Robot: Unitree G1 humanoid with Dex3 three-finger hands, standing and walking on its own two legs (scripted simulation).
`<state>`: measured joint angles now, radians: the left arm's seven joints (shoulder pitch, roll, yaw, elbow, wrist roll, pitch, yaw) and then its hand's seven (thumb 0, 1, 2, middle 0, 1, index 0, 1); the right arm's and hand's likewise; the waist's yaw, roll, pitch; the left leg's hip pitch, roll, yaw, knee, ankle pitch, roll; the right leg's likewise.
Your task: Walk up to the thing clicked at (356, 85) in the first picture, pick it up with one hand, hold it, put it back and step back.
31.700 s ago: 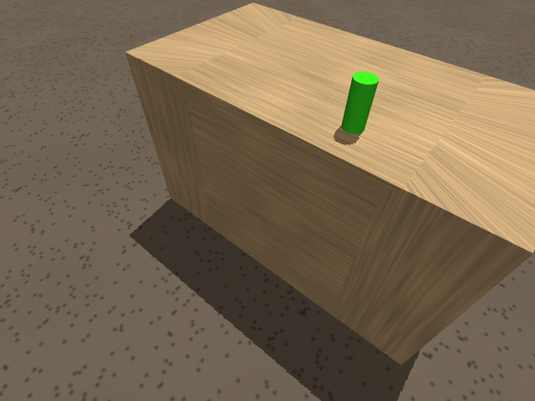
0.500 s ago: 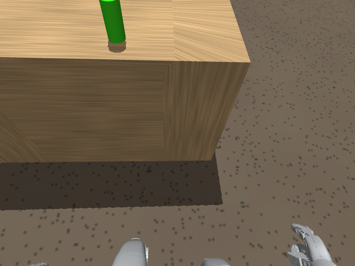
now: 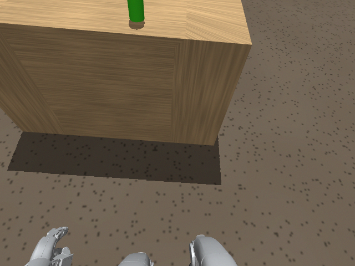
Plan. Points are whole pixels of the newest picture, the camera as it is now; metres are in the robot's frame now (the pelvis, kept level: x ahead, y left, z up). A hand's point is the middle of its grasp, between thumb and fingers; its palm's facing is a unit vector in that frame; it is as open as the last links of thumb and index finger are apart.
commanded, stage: step back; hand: left
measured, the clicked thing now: (135, 0) +0.99 +0.17 +0.06
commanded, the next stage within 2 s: stand in 1.38 s
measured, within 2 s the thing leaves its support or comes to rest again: neither
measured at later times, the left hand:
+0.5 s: hand out of the picture -0.09 +0.25 -0.12, palm faces +0.00 -0.89 -0.46, open 7.4 cm
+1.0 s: hand out of the picture -0.06 +0.21 -0.13, palm faces +0.06 -0.92 -0.40, open 7.4 cm
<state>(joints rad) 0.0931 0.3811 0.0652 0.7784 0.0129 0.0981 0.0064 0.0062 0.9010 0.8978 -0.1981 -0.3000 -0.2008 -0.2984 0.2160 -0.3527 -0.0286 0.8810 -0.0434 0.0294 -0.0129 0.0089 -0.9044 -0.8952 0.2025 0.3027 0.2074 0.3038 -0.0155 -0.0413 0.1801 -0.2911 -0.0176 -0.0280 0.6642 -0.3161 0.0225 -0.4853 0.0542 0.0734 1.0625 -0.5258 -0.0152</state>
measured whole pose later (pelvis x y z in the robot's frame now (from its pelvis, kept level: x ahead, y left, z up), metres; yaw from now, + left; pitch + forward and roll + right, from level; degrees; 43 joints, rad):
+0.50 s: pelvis -0.14 -0.04 +0.00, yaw -1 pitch -2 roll +0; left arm 0.25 0.38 0.07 0.93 0.05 -0.01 0.00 0.01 0.90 0.90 -0.20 -0.30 -0.21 -0.30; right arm 0.21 -0.43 -0.06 0.94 -0.03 0.06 0.01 0.01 -0.91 -0.90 0.20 0.30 0.20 0.30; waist 0.03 0.07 0.07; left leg -0.36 -0.02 -0.11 0.88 -0.45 -0.03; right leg -0.27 -0.03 -0.01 0.64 -0.34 -0.01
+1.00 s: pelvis -0.12 -0.05 +0.01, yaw +2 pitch -3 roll +0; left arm 0.22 0.34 0.05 0.98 0.03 -0.05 -0.01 0.01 0.90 0.90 -0.20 -0.30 -0.20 -0.30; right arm 0.23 -0.40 -0.06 1.00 -0.03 0.02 0.01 0.01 -0.91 -0.90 0.20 0.30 0.20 0.30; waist 0.03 0.05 0.06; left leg -0.37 -0.02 -0.11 0.92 -0.46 0.01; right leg -0.23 -0.01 -0.08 0.57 -0.28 -0.04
